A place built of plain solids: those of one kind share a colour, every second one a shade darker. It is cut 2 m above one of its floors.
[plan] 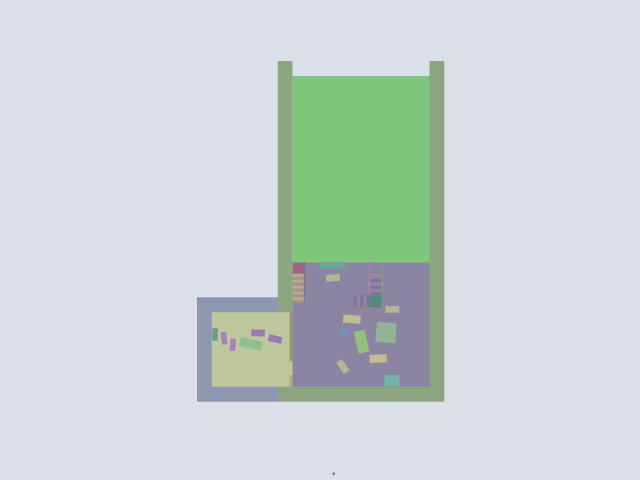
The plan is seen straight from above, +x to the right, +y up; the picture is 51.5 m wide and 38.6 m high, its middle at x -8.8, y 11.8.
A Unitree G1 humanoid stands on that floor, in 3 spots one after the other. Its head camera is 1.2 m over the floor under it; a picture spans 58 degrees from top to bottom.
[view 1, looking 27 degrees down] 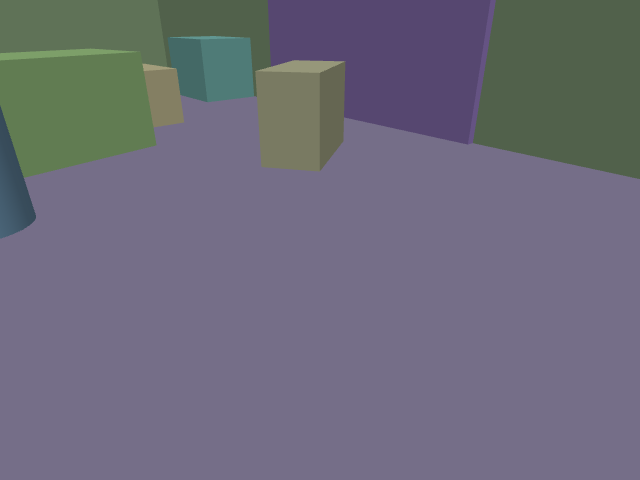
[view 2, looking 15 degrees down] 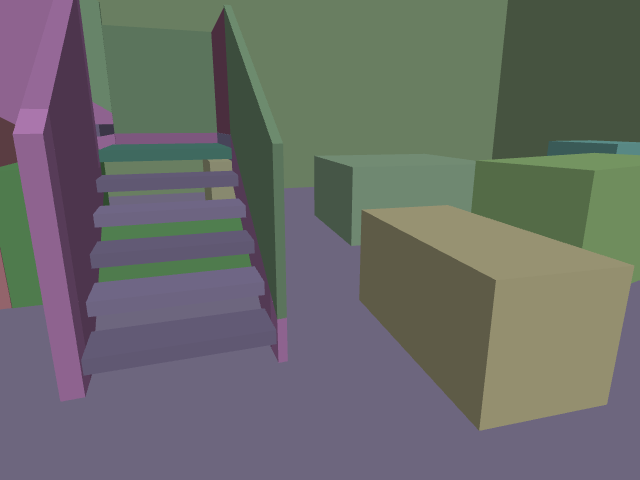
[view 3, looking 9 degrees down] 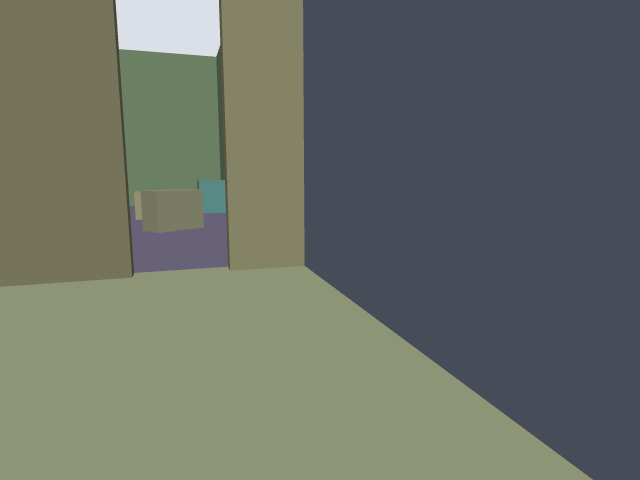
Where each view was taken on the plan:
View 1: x -10.28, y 4.32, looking -41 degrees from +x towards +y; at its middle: floor_gearfloor_brick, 2.64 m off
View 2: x -8.11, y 6.89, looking -19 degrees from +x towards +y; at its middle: floor_gearfloor_brick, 4.64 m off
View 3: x -16.50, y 1.50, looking -18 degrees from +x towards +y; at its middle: wall_timber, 4.92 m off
